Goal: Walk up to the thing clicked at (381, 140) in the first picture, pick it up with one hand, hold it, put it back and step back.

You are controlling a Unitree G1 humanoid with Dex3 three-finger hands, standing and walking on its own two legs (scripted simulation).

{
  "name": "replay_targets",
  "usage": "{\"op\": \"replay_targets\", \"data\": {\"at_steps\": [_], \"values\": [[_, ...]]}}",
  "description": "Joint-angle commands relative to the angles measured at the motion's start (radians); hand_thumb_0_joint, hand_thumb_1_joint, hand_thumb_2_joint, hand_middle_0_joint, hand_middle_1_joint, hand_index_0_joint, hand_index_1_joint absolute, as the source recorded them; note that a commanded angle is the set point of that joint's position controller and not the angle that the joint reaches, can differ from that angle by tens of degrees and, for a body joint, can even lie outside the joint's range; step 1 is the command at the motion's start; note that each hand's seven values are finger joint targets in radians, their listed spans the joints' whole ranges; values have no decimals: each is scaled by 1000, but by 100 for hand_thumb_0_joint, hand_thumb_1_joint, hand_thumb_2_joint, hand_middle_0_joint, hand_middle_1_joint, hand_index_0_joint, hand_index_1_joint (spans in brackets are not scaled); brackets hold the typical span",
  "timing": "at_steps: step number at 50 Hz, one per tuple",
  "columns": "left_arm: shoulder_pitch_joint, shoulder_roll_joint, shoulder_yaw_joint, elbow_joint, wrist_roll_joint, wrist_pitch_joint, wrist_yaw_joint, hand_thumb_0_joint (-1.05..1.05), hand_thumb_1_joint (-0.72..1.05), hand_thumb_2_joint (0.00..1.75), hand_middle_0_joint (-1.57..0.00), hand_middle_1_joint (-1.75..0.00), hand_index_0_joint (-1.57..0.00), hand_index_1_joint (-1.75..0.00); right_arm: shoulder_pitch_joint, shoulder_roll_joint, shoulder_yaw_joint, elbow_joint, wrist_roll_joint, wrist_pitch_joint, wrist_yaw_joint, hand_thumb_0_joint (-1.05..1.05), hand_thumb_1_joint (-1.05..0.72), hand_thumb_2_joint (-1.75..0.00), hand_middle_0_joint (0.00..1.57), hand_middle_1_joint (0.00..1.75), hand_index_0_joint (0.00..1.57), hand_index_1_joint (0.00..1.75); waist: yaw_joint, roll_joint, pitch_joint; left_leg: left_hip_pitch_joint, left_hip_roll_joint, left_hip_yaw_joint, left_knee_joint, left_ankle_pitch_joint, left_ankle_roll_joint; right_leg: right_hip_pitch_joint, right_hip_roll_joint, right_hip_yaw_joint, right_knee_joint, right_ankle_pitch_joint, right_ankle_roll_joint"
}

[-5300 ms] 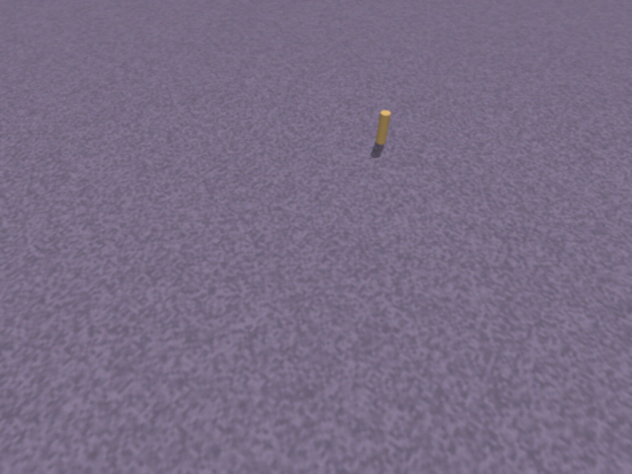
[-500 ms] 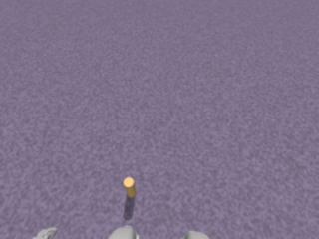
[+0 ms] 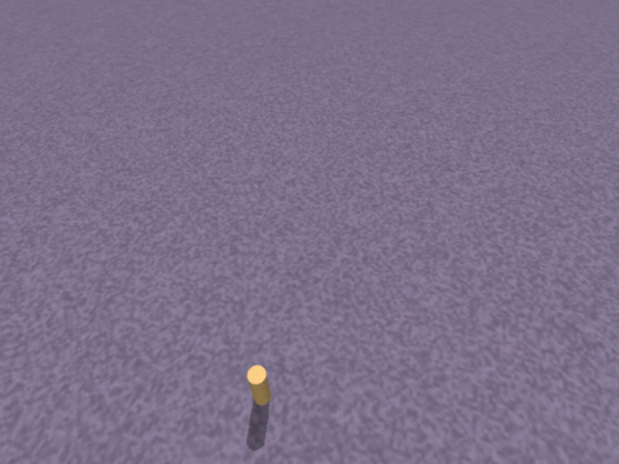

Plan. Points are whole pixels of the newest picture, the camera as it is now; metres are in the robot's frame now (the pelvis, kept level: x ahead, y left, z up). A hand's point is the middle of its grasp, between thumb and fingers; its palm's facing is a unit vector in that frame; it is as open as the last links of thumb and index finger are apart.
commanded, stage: walk up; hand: left
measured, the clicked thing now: (259, 386) +0.45 +0.17 -0.68
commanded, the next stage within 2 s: none
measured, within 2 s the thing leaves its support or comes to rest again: neither
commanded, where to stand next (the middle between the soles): +0.11 +0.00 m, yaw +0 degrees
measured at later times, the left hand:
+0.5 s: hand out of the picture +0.14 +0.24 -0.15, palm faces -0.05 -0.94 -0.34, open 7.4 cm
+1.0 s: hand out of the picture +0.11 +0.25 -0.15, palm faces -0.05 -0.94 -0.34, open 7.4 cm
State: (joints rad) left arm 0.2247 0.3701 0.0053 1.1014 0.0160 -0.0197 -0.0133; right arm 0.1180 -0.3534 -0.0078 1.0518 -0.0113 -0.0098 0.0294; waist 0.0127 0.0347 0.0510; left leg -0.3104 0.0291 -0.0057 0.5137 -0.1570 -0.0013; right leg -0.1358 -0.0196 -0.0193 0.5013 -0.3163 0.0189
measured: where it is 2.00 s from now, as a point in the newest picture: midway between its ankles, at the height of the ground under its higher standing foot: outside the picture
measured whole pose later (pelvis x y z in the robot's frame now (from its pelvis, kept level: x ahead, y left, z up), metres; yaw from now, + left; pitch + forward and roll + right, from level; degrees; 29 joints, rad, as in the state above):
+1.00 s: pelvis +0.03 +0.00 +0.01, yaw -1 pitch -2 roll +0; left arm 0.10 0.35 0.00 1.15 0.01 0.00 -0.01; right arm 0.08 -0.34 -0.01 1.14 -0.01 -0.01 0.01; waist -0.01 0.00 0.06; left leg -0.20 0.02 0.02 0.37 -0.13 -0.01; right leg -0.02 -0.03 0.00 0.33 -0.27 0.03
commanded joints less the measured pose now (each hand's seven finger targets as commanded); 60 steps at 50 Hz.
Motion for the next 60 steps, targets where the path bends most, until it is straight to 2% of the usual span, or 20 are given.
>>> {"op": "replay_targets", "data": {"at_steps": [1,4,7,9,12,16,20,22,25,27,28,31,37,45,52,54,60], "values": [[-76,213,42,-63,-6,-31,17,0,90,90,-20,-30,-20,-30,-67,-227,-51,-46,5,-27,-14,0,-90,-90,20,30,20,30,-22,-52,-27,129,77,-127,-128,-147,40,-140,-93,123,-194,-49,-70],[-101,219,44,-62,-5,-31,19,0,90,90,-20,-30,-20,-30,-68,-219,-46,-30,5,-28,-16,0,-90,-90,20,30,20,30,-24,-65,-34,135,68,-101,-123,-76,34,-108,-105,120,-200,33,-65],[-111,213,43,-52,-11,-28,22,0,90,90,-20,-30,-20,-30,-67,-211,-42,-13,5,-30,-19,0,-90,-90,20,30,20,30,-17,-53,-57,151,83,-101,-122,66,34,-58,-99,96,-180,142,-56],[-113,212,44,-46,-13,-26,25,0,90,90,-20,-30,-20,-30,-63,-212,-44,-3,5,-33,-23,0,-90,-90,20,30,20,30,-13,-44,-90,168,92,-92,-108,199,39,-9,-100,83,-164,225,-51],[-126,208,42,-41,-17,-20,27,0,90,90,-20,-30,-20,-30,-66,-208,-41,9,6,-32,-28,0,-90,-90,20,30,20,30,-10,-26,-96,177,93,-83,-112,259,38,15,-99,76,-164,254,-47],[-138,203,39,-34,-15,-12,27,0,90,90,-20,-30,-20,-30,-85,-212,-43,13,6,-29,-30,0,-90,-90,20,30,20,30,-8,-9,-104,186,99,-81,-131,228,44,27,-97,66,-174,239,-43],[-181,202,37,-33,-12,-9,24,0,90,90,-20,-30,-20,-30,-79,-211,-45,25,4,-27,-32,0,-90,-90,20,30,20,30,-20,-10,-93,176,98,-81,-162,163,37,36,-100,71,-187,208,-47],[-173,200,37,-25,-14,-9,25,0,90,90,-20,-30,-20,-30,-93,-208,-42,22,5,-26,-31,0,-90,-90,20,30,20,30,-12,-13,-82,178,98,-82,-161,186,35,31,-93,69,-198,213,-42],[-191,203,37,-25,-12,-9,23,0,90,90,-20,-30,-20,-30,-93,-208,-41,27,4,-26,-32,0,-90,-90,20,30,20,30,-20,-19,-88,190,91,-69,-163,178,28,32,-99,75,-206,225,-42],[-183,199,37,-21,-10,-7,23,0,90,90,-20,-30,-20,-30,-102,-212,-43,24,3,-27,-32,0,-90,-90,20,30,20,30,-17,-19,-102,208,95,-67,-157,193,36,33,-96,68,-208,236,-38],[-190,202,38,-17,-11,-8,24,0,90,90,-20,-30,-20,-30,-92,-205,-40,27,4,-27,-32,0,-90,-90,20,30,20,30,-19,-35,-104,209,97,-65,-151,225,35,44,-98,69,-210,251,-37],[-190,199,38,-21,-11,-9,24,0,90,90,-20,-30,-20,-30,-92,-206,-40,27,4,-25,-32,0,-90,-90,20,30,20,30,-20,-33,-108,222,93,-57,-151,232,33,46,-100,72,-217,267,-35],[-194,196,39,-17,-10,-6,24,0,90,90,-20,-30,-20,-30,-93,-206,-41,31,3,-23,-33,0,-90,-90,20,30,20,30,-22,-37,-92,223,94,-60,-167,198,32,35,-95,67,-222,231,-35],[-176,194,38,-16,-6,-3,21,0,90,90,-20,-30,-20,-30,-105,-208,-41,28,2,-22,-33,0,-90,-90,20,30,20,30,-22,-25,-71,217,87,-71,-195,100,27,12,-90,69,-230,176,-38],[-164,192,41,-18,-5,-4,22,0,90,90,-20,-30,-20,-30,-95,-203,-42,30,2,-22,-33,0,-90,-90,20,30,20,30,-22,-36,-82,229,84,-59,-178,148,31,22,-93,67,-238,213,-34],[-161,195,44,-16,-6,-4,24,0,90,90,-20,-30,-20,-30,-91,-200,-40,32,2,-22,-33,0,-90,-90,20,30,20,30,-19,-34,-93,236,91,-58,-173,191,32,32,-93,63,-230,229,-34],[-154,194,42,-17,-3,-3,25,0,90,90,-20,-30,-20,-30,-101,-200,-43,26,2,-18,-33,0,-90,-90,20,30,20,30,-19,-32,-72,232,84,-56,-175,160,33,21,-92,64,-241,229,-30]]}}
